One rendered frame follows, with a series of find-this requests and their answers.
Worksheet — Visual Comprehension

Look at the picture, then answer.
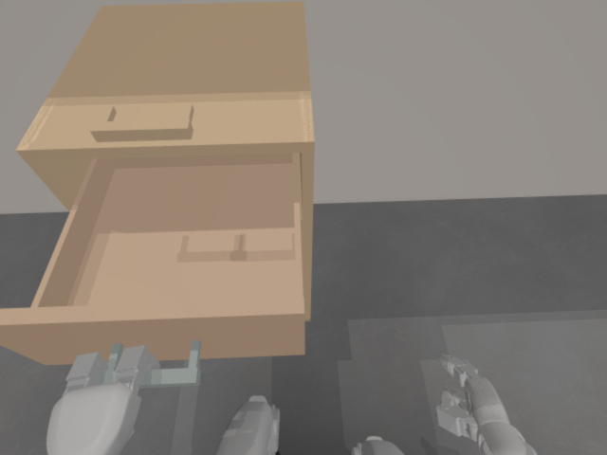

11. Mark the handle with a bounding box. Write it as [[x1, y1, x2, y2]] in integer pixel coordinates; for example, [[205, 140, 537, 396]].
[[98, 340, 201, 389], [90, 119, 193, 142]]

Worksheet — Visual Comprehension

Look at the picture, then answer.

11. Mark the robot left thigh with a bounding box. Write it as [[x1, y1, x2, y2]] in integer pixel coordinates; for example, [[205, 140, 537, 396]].
[[213, 401, 280, 455]]

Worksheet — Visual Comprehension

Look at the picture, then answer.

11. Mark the right robot forearm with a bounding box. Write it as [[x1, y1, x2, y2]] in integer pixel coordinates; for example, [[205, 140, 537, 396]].
[[477, 421, 537, 455]]

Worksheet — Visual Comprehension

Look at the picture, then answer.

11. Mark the drawer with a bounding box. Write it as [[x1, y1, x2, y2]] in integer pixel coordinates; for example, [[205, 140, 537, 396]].
[[0, 153, 305, 365]]

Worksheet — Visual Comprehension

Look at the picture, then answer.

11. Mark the left robot hand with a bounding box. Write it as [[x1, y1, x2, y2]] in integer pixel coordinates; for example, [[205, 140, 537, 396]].
[[46, 345, 160, 455]]

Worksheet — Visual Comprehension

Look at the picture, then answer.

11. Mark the cabinet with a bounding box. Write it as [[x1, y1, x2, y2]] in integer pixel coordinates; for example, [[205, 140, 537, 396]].
[[15, 1, 315, 321]]

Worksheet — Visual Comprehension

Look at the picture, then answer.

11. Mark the right robot hand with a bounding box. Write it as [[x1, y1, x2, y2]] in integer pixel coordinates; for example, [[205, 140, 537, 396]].
[[436, 355, 510, 443]]

